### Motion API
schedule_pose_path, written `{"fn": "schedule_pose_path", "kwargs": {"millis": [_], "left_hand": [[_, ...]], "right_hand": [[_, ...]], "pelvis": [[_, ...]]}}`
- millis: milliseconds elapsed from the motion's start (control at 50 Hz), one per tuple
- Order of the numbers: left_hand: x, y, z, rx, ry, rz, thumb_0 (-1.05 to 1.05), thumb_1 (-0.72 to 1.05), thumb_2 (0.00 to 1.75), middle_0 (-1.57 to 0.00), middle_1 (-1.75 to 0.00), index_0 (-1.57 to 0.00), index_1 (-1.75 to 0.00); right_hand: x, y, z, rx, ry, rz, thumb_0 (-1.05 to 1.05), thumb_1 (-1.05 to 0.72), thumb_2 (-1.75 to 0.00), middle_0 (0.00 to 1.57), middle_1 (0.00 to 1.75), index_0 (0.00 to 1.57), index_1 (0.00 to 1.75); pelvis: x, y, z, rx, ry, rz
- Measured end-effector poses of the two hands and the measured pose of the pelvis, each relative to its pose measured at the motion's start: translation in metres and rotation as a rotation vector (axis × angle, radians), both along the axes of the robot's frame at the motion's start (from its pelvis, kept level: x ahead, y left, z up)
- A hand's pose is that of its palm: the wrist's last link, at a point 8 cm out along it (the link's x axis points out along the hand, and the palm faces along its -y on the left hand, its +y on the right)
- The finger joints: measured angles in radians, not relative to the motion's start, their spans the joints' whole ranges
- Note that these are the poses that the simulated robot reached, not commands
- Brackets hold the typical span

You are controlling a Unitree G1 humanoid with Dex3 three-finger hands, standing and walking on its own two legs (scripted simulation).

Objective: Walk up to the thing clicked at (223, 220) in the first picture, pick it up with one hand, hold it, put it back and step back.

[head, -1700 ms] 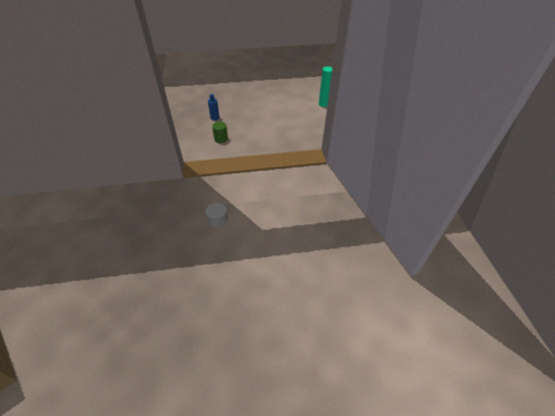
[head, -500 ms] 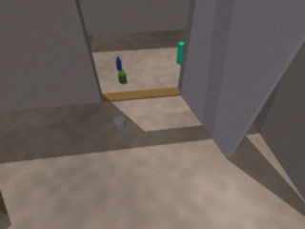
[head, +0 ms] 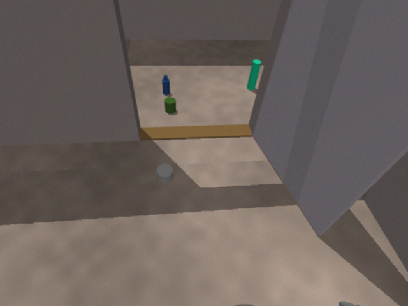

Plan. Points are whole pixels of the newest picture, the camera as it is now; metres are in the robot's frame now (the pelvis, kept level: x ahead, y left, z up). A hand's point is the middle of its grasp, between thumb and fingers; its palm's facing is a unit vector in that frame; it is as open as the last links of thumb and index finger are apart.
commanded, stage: walk up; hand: left
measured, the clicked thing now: (165, 173) +0.93 +0.21 -0.73
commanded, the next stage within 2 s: none
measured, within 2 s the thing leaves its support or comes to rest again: neither
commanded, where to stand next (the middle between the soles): +0.55 -0.04 m, yaw +1 degrees
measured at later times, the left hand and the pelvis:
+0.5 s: hand (111, 253) +0.25 +0.21 -0.11, palm faces +0.01 -0.91 -0.41, open 7.4 cm; pelvis +0.19 -0.06 +0.01, yaw -1 degrees
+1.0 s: hand (119, 197) +0.41 +0.24 -0.14, palm faces -0.03 -0.95 -0.31, open 7.4 cm; pelvis +0.36 -0.03 +0.01, yaw +1 degrees
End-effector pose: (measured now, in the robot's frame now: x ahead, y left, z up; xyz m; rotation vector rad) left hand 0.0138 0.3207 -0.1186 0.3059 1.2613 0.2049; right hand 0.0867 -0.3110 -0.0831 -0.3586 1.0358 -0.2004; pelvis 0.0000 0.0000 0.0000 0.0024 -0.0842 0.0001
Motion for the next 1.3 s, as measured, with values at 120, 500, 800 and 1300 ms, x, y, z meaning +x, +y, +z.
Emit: {"fn": "schedule_pose_path", "kwargs": {"millis": [120,500,800,1300], "left_hand": [[0.073,-0.001,0.021,0.0,-0.094,-0.057,0.0,0.91,0.9,-0.2,-0.3,-0.2,-0.3],[0.223,-0.066,0.052,0.075,-0.153,-0.032,0.0,0.91,0.9,-0.2,-0.3,-0.2,-0.3],[0.302,-0.04,-0.011,-0.01,-0.059,0.009,0.0,0.91,0.9,-0.21,-0.3,-0.2,-0.3],[0.499,-0.072,0.036,0.095,-0.141,-0.087,0.0,0.91,0.9,-0.2,-0.3,-0.2,-0.3]], "right_hand": [[0.008,-0.002,0.004,0.018,0.029,-0.029,0.01,-0.91,-0.9,0.21,0.3,0.21,0.3],[0.165,-0.061,-0.027,0.072,0.097,0.001,0.01,-0.91,-0.9,0.2,0.3,0.2,0.3],[0.322,-0.031,-0.006,-0.029,0.011,0.09,0.01,-0.91,-0.9,0.2,0.3,0.2,0.3],[0.388,-0.068,-0.041,0.059,0.162,-0.041,0.01,-0.91,-0.9,0.2,0.3,0.2,0.3]], "pelvis": [[0.041,-0.002,0.01,0.011,-0.004,-0.009],[0.193,-0.059,0.01,0.019,0.035,-0.014],[0.305,-0.032,-0.013,-0.009,0.031,0.023],[0.443,-0.068,-0.004,0.007,0.033,0.004]]}}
